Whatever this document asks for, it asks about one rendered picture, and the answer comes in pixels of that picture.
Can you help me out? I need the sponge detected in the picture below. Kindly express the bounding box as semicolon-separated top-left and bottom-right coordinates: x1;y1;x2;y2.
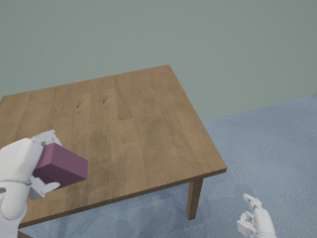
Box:
32;143;88;190

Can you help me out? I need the robot left hand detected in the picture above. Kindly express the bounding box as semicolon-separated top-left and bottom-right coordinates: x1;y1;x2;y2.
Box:
0;130;61;201

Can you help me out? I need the robot right hand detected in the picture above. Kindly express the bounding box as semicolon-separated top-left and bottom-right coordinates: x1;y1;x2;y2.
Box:
237;193;276;238

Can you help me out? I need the table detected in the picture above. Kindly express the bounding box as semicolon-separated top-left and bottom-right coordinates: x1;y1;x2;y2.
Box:
0;64;227;238

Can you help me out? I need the left robot forearm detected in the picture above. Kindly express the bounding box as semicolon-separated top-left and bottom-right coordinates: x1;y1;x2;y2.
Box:
0;181;30;238

